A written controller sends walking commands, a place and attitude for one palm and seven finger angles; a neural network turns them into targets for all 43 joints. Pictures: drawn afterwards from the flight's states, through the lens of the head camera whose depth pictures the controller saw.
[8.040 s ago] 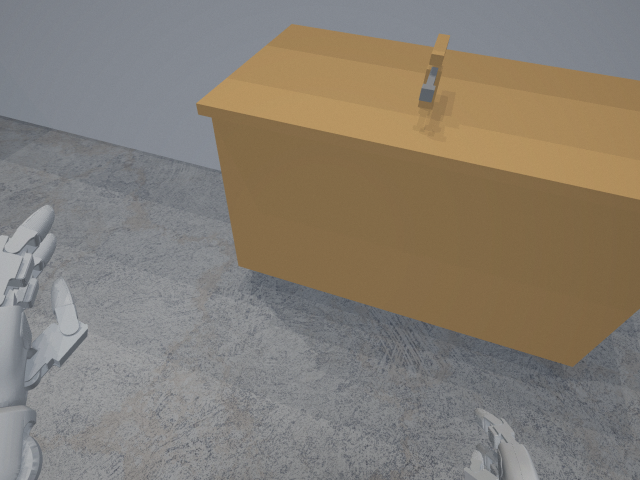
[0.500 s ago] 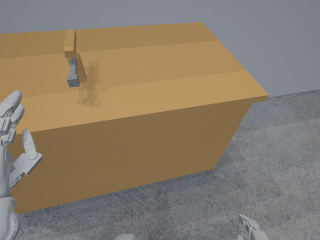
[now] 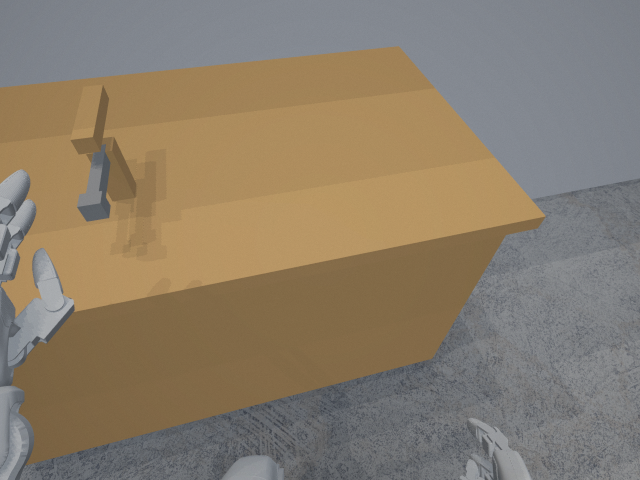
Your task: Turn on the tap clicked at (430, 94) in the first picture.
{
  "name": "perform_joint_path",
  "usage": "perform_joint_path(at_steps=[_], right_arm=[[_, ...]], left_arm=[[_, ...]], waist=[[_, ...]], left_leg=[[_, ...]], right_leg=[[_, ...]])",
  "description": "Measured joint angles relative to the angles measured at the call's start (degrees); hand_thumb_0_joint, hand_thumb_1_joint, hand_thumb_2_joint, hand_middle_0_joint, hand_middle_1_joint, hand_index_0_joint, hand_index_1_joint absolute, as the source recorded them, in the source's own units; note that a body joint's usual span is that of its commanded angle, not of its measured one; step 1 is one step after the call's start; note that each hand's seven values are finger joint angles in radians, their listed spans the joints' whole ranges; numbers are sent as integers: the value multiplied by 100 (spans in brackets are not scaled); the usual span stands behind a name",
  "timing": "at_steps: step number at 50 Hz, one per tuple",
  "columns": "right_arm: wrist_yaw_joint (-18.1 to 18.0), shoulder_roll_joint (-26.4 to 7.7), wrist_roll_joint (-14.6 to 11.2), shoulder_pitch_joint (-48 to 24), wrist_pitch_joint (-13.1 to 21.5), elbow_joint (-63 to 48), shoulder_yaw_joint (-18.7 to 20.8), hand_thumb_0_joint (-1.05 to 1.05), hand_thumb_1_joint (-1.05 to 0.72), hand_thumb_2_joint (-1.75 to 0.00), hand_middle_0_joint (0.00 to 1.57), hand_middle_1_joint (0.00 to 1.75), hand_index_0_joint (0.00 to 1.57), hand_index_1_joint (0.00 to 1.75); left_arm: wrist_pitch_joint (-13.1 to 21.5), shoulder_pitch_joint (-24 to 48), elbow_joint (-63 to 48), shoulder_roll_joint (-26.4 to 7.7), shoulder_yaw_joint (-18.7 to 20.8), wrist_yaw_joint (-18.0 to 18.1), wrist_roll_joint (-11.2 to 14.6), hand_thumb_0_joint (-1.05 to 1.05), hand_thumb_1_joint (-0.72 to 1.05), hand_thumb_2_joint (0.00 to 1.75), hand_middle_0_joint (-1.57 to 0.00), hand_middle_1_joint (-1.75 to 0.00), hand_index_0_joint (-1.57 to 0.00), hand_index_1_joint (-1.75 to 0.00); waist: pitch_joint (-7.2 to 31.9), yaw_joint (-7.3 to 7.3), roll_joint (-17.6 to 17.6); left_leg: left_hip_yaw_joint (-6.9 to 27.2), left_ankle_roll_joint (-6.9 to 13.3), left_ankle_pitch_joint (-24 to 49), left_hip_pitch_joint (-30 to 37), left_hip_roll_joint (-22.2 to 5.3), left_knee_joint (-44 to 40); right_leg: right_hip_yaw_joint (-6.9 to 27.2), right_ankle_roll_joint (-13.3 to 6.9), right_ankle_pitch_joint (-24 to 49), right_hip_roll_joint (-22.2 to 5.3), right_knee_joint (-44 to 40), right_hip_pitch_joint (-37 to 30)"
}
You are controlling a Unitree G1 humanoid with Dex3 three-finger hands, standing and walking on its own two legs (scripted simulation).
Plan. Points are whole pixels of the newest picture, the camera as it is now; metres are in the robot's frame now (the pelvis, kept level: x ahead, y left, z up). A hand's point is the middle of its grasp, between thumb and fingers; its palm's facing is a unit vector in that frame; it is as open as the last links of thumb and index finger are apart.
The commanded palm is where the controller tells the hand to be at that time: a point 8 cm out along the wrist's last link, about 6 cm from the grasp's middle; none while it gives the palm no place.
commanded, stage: shuffle to correct the standing spot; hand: left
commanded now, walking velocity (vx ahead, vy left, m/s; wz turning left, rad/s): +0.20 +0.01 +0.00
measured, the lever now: (94, 206) +0.40 +0.34 +0.10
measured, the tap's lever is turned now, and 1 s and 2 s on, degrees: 0 0 0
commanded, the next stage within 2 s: come to a stop and stand still in 0.12 s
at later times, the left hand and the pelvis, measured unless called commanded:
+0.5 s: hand (154, 220) +0.32 +0.21 +0.18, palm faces +0.41 -0.80 -0.43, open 7.4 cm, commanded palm +0.26 +0.25 +0.19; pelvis +0.10 -0.03 +0.01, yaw +0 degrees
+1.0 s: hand (145, 215) +0.33 +0.22 +0.18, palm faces +0.33 -0.88 -0.36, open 7.4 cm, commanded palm +0.26 +0.26 +0.19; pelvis +0.08 -0.01 +0.01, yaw -3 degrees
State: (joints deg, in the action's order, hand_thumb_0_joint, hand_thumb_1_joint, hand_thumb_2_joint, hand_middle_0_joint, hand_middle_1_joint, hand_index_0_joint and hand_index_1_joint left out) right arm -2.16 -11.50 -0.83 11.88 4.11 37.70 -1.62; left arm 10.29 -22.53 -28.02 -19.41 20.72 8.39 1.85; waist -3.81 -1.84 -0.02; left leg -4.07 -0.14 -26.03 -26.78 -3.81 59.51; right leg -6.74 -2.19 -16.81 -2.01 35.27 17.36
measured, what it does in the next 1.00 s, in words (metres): steps on the spot: left foot, then right foot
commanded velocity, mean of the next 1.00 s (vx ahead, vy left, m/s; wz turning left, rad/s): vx -0.03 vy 0.02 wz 0.00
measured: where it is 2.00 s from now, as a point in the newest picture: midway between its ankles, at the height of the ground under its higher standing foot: outside the picture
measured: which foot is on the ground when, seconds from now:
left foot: up 0.00-0.08, down 0.10-1.00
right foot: down 0.00-0.12, up 0.14-0.34, down 0.36-1.00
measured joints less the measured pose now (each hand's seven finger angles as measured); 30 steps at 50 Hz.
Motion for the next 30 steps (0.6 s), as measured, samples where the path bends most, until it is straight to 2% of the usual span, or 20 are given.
perform_joint_path(at_steps=[3,5,6,9,11,14,17,18,20,22,24,26,29,30], right_arm=[[-49,-69,49,48,-35,-78,64,1,-90,-90,21,30,20,30],[-97,-158,56,109,10,-244,134,1,-90,-90,21,30,20,30],[-122,-167,44,101,41,-304,195,1,-90,-90,21,30,20,30],[-162,-7,29,-40,93,-290,286,1,-90,-90,20,30,20,30],[-136,102,17,-76,162,-287,260,1,-90,-90,20,30,20,30],[-54,211,-1,-36,254,-362,162,1,-90,-90,20,30,20,30],[-12,260,-5,57,320,-491,41,1,-90,-90,20,30,20,30],[-7,263,1,70,326,-504,8,1,-90,-90,20,30,20,30],[-7,184,8,-18,280,-373,-7,1,-90,-90,21,30,20,30],[-3,115,-15,-100,206,-255,6,1,-90,-90,21,30,20,30],[-33,63,-13,-182,138,-218,-13,1,-90,-90,21,30,20,30],[-78,14,13,-237,65,-284,-25,1,-90,-90,21,30,20,30],[-145,-73,31,-252,-10,-436,40,1,-90,-90,21,30,20,30],[-172,-68,26,-264,-23,-428,82,1,-90,-90,21,30,20,30]], left_arm=[[-19,-121,-142,2,8,70,16,1,89,90,-21,-30,-22,-31],[-7,-235,-332,-52,35,100,55,1,89,90,-21,-30,-22,-31],[14,-244,-405,-117,73,109,68,1,89,90,-21,-30,-22,-31],[57,-76,-265,-287,187,97,53,1,89,90,-21,-30,-21,-31],[18,-3,-186,-330,229,67,37,1,89,90,-21,-30,-21,-31],[36,-153,-267,-298,242,36,54,1,89,90,-21,-30,-21,-31],[69,-395,-341,-369,246,36,57,1,89,90,-21,-30,-21,-31],[83,-415,-315,-413,251,36,36,1,89,90,-21,-30,-21,-31],[67,-318,-120,-287,139,22,21,1,89,90,-21,-30,-21,-31],[-18,-230,23,-145,22,22,39,1,89,90,-21,-30,-22,-31],[-64,-246,41,-72,-15,49,33,1,89,90,-21,-30,-22,-31],[-79,-355,-48,-72,-4,88,18,1,89,90,-21,-30,-22,-31],[-120,-517,-316,-139,9,130,30,1,89,90,-21,-30,-22,-31],[-130,-532,-383,-179,12,137,45,1,89,90,-22,-30,-22,-31]], waist=[[-18,63,200],[-20,103,205],[-37,117,239],[-92,156,425],[-40,224,385],[70,238,229],[111,219,72],[120,202,49],[87,203,-173],[68,180,-222],[12,176,-148],[-61,204,-78],[-153,202,-76],[-174,174,-29]], left_leg=[[-241,36,465,309,-1,-1352],[-279,83,885,707,24,-2362],[-280,126,1170,751,34,-2439],[-350,136,951,821,99,-2190],[-286,101,920,920,75,-2344],[-245,0,982,1073,-40,-2632],[-215,-152,839,1153,-143,-2559],[-205,-200,721,1131,-154,-2405],[-3,-185,512,1048,-197,-2068],[153,-163,194,882,-23,-1577],[152,-129,47,792,138,-1454],[104,-108,302,829,213,-1861],[63,-72,1341,1038,199,-2706],[37,-49,1314,1104,202,-2771]], right_leg=[[0,39,-48,-44,-128,-171],[-10,89,-255,-9,99,-187],[30,113,-419,-19,367,-122],[390,160,-1071,40,1755,299],[406,182,-1075,86,2280,579],[257,218,-762,38,1698,672],[101,265,2,17,135,228],[93,148,240,19,-156,95],[-3,0,144,108,-84,35],[-6,-30,59,84,-118,-19],[39,-23,75,16,-201,-66],[58,-3,95,-31,-244,-99],[25,40,15,5,-131,-113],[43,55,-27,0,-70,-112]])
